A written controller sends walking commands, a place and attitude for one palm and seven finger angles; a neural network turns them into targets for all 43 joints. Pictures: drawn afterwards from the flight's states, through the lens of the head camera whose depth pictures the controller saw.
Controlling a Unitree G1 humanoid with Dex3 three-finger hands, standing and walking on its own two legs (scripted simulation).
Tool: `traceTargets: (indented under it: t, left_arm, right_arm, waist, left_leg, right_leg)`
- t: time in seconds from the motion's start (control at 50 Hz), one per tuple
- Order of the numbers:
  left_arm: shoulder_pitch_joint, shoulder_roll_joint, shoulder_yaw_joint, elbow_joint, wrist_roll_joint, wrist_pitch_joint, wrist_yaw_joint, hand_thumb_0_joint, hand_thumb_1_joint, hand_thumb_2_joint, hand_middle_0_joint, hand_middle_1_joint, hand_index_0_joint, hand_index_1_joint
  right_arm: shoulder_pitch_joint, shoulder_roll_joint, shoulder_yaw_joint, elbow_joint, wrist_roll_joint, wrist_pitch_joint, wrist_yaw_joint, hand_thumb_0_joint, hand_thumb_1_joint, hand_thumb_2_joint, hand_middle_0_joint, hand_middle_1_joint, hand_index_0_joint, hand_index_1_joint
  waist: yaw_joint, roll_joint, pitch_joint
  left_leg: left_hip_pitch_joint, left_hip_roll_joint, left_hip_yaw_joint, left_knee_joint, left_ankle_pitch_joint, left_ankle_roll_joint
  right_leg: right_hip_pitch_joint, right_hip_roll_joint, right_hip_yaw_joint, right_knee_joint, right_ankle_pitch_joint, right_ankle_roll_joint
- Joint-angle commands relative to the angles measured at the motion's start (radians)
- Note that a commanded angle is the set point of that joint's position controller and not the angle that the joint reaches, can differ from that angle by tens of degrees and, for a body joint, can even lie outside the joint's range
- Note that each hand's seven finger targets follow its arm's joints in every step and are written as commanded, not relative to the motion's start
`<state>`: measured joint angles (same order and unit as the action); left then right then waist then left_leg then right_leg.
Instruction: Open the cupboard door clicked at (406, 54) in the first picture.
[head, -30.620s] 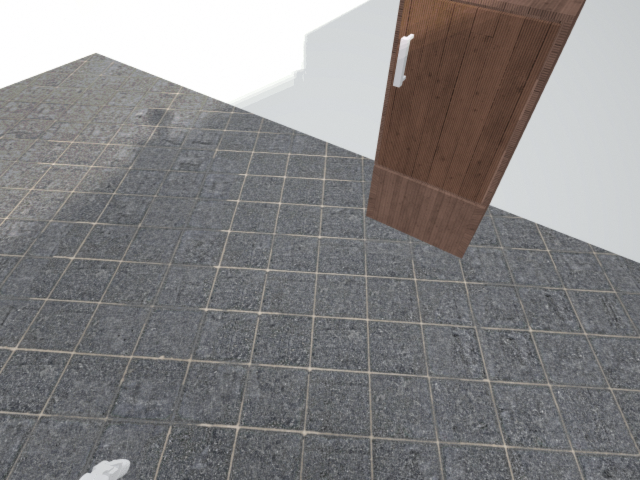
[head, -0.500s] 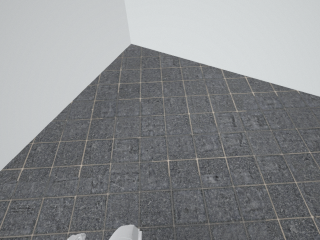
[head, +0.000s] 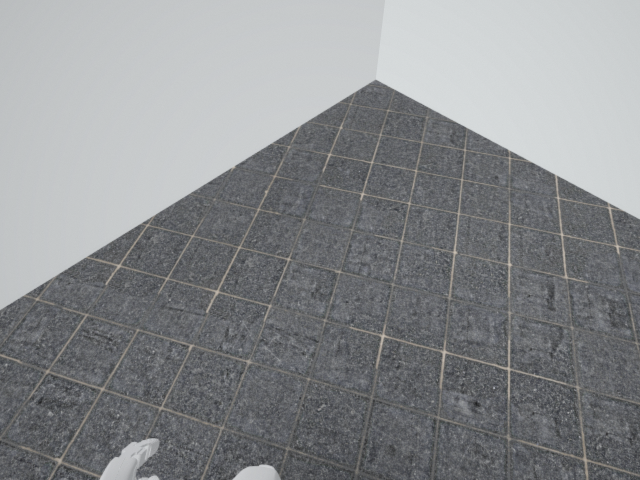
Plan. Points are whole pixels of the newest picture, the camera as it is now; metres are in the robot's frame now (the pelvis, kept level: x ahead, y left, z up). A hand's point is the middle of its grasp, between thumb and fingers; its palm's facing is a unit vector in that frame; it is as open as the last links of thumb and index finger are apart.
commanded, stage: turn to face it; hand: left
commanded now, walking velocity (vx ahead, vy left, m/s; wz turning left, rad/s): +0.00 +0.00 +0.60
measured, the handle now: out of the picture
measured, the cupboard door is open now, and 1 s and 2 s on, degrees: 44 44 44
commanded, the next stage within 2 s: none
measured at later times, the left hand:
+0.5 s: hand out of the picture +0.05 +0.21 -0.15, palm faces +0.33 -0.90 -0.27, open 7.4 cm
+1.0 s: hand out of the picture -0.02 +0.17 -0.17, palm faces +0.62 -0.74 -0.24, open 7.4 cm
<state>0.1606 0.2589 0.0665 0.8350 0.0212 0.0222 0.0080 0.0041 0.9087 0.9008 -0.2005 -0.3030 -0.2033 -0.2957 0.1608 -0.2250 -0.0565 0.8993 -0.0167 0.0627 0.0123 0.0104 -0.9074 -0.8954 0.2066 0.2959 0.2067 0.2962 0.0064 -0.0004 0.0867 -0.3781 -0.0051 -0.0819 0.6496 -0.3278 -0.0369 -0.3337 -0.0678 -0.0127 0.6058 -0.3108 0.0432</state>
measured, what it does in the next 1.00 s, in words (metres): steps on the spot, turning left: left foot, then right foot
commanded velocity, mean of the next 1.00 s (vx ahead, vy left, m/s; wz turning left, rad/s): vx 0.00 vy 0.00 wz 0.60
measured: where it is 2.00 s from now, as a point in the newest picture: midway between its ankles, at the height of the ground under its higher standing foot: outside the picture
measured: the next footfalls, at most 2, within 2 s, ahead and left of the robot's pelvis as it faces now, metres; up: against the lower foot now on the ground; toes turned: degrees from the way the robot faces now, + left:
left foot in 0.28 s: +0.04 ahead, +0.13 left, +0.00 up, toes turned +16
right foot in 0.56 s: +0.12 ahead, -0.14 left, +0.00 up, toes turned +18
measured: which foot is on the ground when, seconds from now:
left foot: up 0.00-0.26, down 0.28-0.54, up 0.56-0.86, down 0.88-1.00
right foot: down 0.00-0.28, up 0.30-0.54, down 0.56-0.86, up 0.88-1.00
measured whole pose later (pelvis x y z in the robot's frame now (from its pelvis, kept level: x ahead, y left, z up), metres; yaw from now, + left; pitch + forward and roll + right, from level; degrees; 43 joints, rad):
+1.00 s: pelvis +0.05 -0.04 +0.00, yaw +37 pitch +1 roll +1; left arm 0.19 0.26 0.07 0.90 0.02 0.07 0.02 0.01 0.91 0.90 -0.20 -0.30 -0.20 -0.30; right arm 0.12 -0.22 -0.04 0.87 -0.02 0.03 0.01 0.01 -0.91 -0.90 0.20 0.30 0.20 0.30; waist 0.01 -0.07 0.11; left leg -0.32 -0.01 0.02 0.60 -0.29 0.01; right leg -0.44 -0.10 -0.05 1.07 -0.51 0.07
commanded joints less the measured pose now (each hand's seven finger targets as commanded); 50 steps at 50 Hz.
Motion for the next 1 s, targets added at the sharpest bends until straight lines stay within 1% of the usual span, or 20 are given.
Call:
traceTargets:
  t: [0.0,0.08,0.16,0.22,0.26,0.28,0.3,0.36,0.48,0.5,0.52,0.54,0.56,0.64,0.76,0.82,0.84,0.86,0.9,0.98]
  left_arm:
    - [0.088,0.211,0.037,-0.043,0.005,-0.022,0.022,0.0,0.9,0.9,-0.2,-0.3,-0.2,-0.3]
    - [0.009,0.13,0.022,-0.055,0.009,-0.022,0.026,0.0,0.9,0.9,-0.2,-0.3,-0.2,-0.3]
    - [0.124,0.175,0.038,-0.012,0.009,-0.028,0.022,0.0,0.9,0.9,-0.2,-0.3,-0.2,-0.3]
    - [0.09,0.179,0.042,-0.018,-0.01,-0.023,0.013,0.0,0.9,0.9,-0.2,-0.3,-0.2,-0.3]
    - [0.014,0.067,0.008,-0.087,-0.016,-0.013,0.006,0.0,0.9,0.9,-0.2,-0.3,-0.2,-0.3]
    - [-0.042,0.092,0.012,-0.1,-0.009,-0.001,0.013,0.0,0.9,0.9,-0.2,-0.3,-0.2,-0.3]
    - [-0.037,0.086,0.017,-0.11,-0.008,0.001,0.013,0.0,0.9,0.9,-0.2,-0.3,-0.2,-0.3]
    - [-0.018,0.08,0.022,-0.058,-0.006,0.012,0.003,0.0,0.9,0.9,-0.2,-0.3,-0.2,-0.3]
    - [0.109,0.07,0.023,-0.015,-0.013,-0.003,0.0,0.0,0.9,0.9,-0.2,-0.3,-0.2,-0.3]
    - [0.16,0.105,0.033,-0.008,-0.007,-0.011,0.005,0.0,0.9,0.9,-0.2,-0.3,-0.2,-0.3]
    - [0.177,0.204,0.052,-0.008,0.01,-0.022,0.015,0.0,0.9,0.9,-0.2,-0.3,-0.2,-0.3]
    - [0.156,0.241,0.049,-0.021,0.007,-0.023,0.02,0.0,0.9,0.9,-0.2,-0.3,-0.2,-0.3]
    - [0.108,0.207,0.041,-0.036,0.004,-0.022,0.025,0.0,0.9,0.9,-0.2,-0.3,-0.2,-0.3]
    - [0.032,0.124,0.02,-0.048,0.004,-0.025,0.025,0.0,0.9,0.9,-0.2,-0.3,-0.2,-0.3]
    - [0.139,0.176,0.04,0.001,0.007,-0.027,0.019,0.0,0.9,0.9,-0.2,-0.3,-0.2,-0.3]
    - [0.086,0.16,0.041,-0.021,-0.012,-0.023,0.01,0.0,0.9,0.9,-0.2,-0.3,-0.2,-0.3]
    - [0.058,0.083,0.023,-0.064,-0.018,-0.018,0.003,0.0,0.9,0.9,-0.2,-0.3,-0.2,-0.3]
    - [-0.022,0.085,0.01,-0.096,-0.01,-0.005,0.011,0.0,0.9,0.9,-0.2,-0.3,-0.2,-0.3]
    - [-0.045,0.088,0.021,-0.088,-0.005,0.004,0.018,0.0,0.9,0.9,-0.2,-0.3,-0.2,-0.3]
    - [0.01,0.078,0.023,-0.041,-0.006,0.015,0.0,0.0,0.9,0.9,-0.2,-0.3,-0.2,-0.3]
  right_arm:
    - [-0.068,-0.125,-0.049,-0.128,0.002,-0.022,0.003,0.0,-0.9,-0.9,0.2,0.3,0.2,0.3]
    - [-0.057,-0.085,-0.036,-0.088,0.004,-0.015,0.016,0.0,-0.9,-0.9,0.2,0.3,0.2,0.3]
    - [-0.09,-0.051,-0.016,-0.091,0.012,-0.034,0.019,0.0,-0.9,-0.9,0.2,0.3,0.2,0.3]
    - [0.026,-0.104,-0.026,-0.064,0.006,-0.042,0.015,0.0,-0.9,-0.9,0.2,0.3,0.2,0.3]
    - [0.162,-0.282,-0.074,-0.05,-0.005,-0.048,-0.001,0.0,-0.9,-0.9,0.2,0.3,0.2,0.3]
    - [0.198,-0.298,-0.075,-0.024,-0.009,-0.041,-0.01,0.0,-0.9,-0.9,0.2,0.3,0.2,0.3]
    - [0.149,-0.287,-0.068,-0.041,-0.012,-0.044,-0.016,0.0,-0.9,-0.9,0.2,0.3,0.2,0.3]
    - [0.001,-0.216,-0.048,-0.071,-0.012,-0.046,-0.028,0.0,-0.9,-0.9,0.2,0.3,0.2,0.3]
    - [-0.065,-0.227,-0.06,-0.09,-0.007,-0.031,-0.025,0.0,-0.9,-0.9,0.2,0.3,0.2,0.3]
    - [-0.085,-0.196,-0.057,-0.104,0.001,-0.029,-0.022,0.0,-0.9,-0.9,0.2,0.3,0.2,0.3]
    - [-0.067,-0.115,-0.048,-0.123,0.012,-0.027,-0.014,0.0,-0.9,-0.9,0.2,0.3,0.2,0.3]
    - [-0.088,-0.131,-0.049,-0.134,0.006,-0.028,-0.008,0.0,-0.9,-0.9,0.2,0.3,0.2,0.3]
    - [-0.073,-0.141,-0.053,-0.132,0.004,-0.023,-0.003,0.0,-0.9,-0.9,0.2,0.3,0.2,0.3]
    - [-0.068,-0.091,-0.036,-0.089,0.003,-0.011,0.012,0.0,-0.9,-0.9,0.2,0.3,0.2,0.3]
    - [-0.104,-0.052,-0.013,-0.097,0.01,-0.029,0.019,0.0,-0.9,-0.9,0.2,0.3,0.2,0.3]
    - [0.048,-0.145,-0.037,-0.061,0.0,-0.043,0.012,0.0,-0.9,-0.9,0.2,0.3,0.2,0.3]
    - [0.126,-0.267,-0.068,-0.053,-0.008,-0.05,0.004,0.0,-0.9,-0.9,0.2,0.3,0.2,0.3]
    - [0.185,-0.296,-0.075,-0.033,-0.002,-0.04,-0.007,0.0,-0.9,-0.9,0.2,0.3,0.2,0.3]
    - [0.101,-0.254,-0.059,-0.052,-0.01,-0.044,-0.019,0.0,-0.9,-0.9,0.2,0.3,0.2,0.3]
    - [-0.028,-0.209,-0.046,-0.077,-0.012,-0.045,-0.029,0.0,-0.9,-0.9,0.2,0.3,0.2,0.3]
  waist:
    - [0.028,-0.222,-0.109]
    - [-0.011,-0.282,-0.082]
    - [0.042,-0.184,-0.149]
    - [-0.028,-0.109,-0.197]
    - [-0.104,0.306,-0.235]
    - [-0.118,0.196,-0.239]
    - [-0.09,0.135,-0.202]
    - [-0.027,0.259,-0.103]
    - [0.028,0.14,-0.157]
    - [0.059,0.048,-0.157]
    - [0.064,-0.26,-0.151]
    - [0.071,-0.35,-0.133]
    - [0.038,-0.225,-0.115]
    - [-0.005,-0.262,-0.082]
    - [0.043,-0.215,-0.146]
    - [-0.057,-0.043,-0.224]
    - [-0.1,0.274,-0.245]
    - [-0.119,0.231,-0.238]
    - [-0.085,0.176,-0.16]
    - [-0.018,0.2,-0.111]
  left_leg:
    - [-0.2,0.009,0.02,0.534,-0.247,0.014]
    - [-0.151,0.048,0.111,0.408,-0.177,-0.022]
    - [-0.062,-0.004,0.199,0.049,-0.124,-0.017]
    - [0.197,-0.001,0.181,-0.204,0.167,0.01]
    - [0.449,0.413,-0.353,-0.258,0.812,0.242]
    - [0.419,0.441,-0.337,-0.239,0.777,0.303]
    - [0.321,0.403,-0.289,-0.262,0.545,0.289]
    - [0.18,0.249,-0.161,-0.272,0.441,0.193]
    - [0.037,0.173,-0.162,-0.186,0.284,0.144]
    - [-0.053,0.106,-0.12,-0.096,0.146,0.097]
    - [-0.228,-0.036,0.028,0.138,-0.125,0.016]
    - [-0.223,-0.039,0.051,0.402,-0.31,0.003]
    - [-0.193,0.005,0.012,0.51,-0.267,0.01]
    - [-0.172,0.038,0.098,0.451,-0.164,-0.023]
    - [-0.025,-0.012,0.208,0.013,-0.089,-0.009]
    - [0.318,0.062,0.113,-0.222,0.299,0.042]
    - [0.473,0.356,-0.288,-0.256,0.67,0.191]
    - [0.46,0.43,-0.345,-0.239,0.84,0.287]
    - [0.299,0.354,-0.274,-0.277,0.513,0.275]
    - [0.17,0.236,-0.169,-0.287,0.392,0.197]
  right_leg:
    - [0.116,-0.397,0.322,-0.357,0.059,-0.208]
    - [0.157,-0.256,0.028,-0.235,0.444,-0.152]
    - [0.33,-0.264,-0.015,-0.095,0.704,-0.137]
    - [0.186,-0.242,-0.095,0.063,0.573,-0.053]
    - [-0.258,-0.046,-0.116,0.449,-0.343,0.062]
    - [-0.281,-0.053,0.0,0.546,-0.343,0.043]
    - [-0.266,-0.056,0.01,0.555,-0.286,0.037]
    - [-0.203,-0.035,0.014,0.463,-0.165,0.036]
    - [0.143,0.055,-0.055,-0.009,-0.009,0.019]
    - [0.247,0.001,-0.007,-0.179,0.047,0.009]
    - [0.334,-0.268,0.301,-0.343,0.026,-0.077]
    - [0.224,-0.432,0.427,-0.378,0.124,-0.182]
    - [0.153,-0.419,0.338,-0.356,0.139,-0.216]
    - [0.186,-0.26,0.031,-0.242,0.475,-0.164]
    - [0.33,-0.268,-0.055,-0.095,0.712,-0.128]
    - [0.107,-0.228,-0.148,0.159,0.492,-0.027]
    - [-0.204,-0.073,-0.17,0.394,-0.196,0.053]
    - [-0.28,-0.051,-0.045,0.514,-0.362,0.046]
    - [-0.27,-0.061,0.004,0.551,-0.262,0.036]
    - [-0.161,-0.023,0.004,0.417,-0.156,0.035]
